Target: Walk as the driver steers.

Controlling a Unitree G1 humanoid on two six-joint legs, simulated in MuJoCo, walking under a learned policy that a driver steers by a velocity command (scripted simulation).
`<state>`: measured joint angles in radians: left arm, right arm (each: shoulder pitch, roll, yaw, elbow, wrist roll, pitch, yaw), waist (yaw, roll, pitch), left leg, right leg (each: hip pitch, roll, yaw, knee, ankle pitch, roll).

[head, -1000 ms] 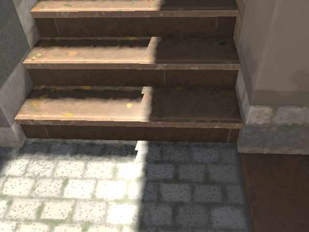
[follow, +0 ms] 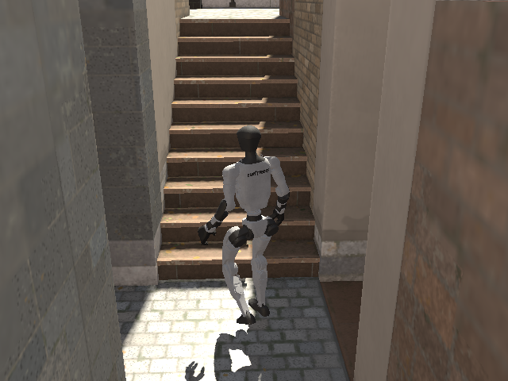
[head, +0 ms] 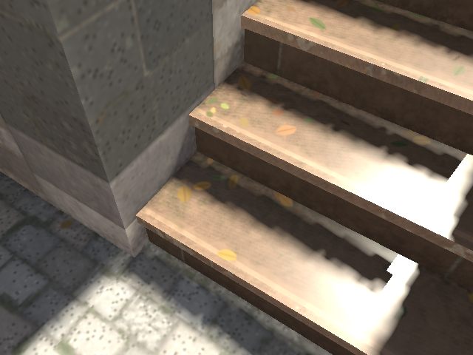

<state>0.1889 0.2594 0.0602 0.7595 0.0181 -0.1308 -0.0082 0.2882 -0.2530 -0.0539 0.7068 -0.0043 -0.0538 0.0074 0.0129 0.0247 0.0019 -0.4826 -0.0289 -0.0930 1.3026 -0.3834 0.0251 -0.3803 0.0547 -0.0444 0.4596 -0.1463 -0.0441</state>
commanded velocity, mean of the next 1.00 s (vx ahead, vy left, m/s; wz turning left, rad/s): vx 0.28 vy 0.00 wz -0.25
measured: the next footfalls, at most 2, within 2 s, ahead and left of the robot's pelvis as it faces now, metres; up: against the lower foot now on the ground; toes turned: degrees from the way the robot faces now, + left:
left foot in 0.32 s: +0.31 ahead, +0.15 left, +0.00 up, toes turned +1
right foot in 0.82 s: +0.35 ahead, -0.11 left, +0.00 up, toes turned -15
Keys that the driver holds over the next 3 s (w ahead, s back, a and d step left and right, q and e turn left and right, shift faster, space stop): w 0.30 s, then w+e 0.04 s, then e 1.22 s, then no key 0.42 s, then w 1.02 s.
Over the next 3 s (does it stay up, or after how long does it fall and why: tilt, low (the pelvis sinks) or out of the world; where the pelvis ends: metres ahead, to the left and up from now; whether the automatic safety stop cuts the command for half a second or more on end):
stays up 0.54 -0.18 0.15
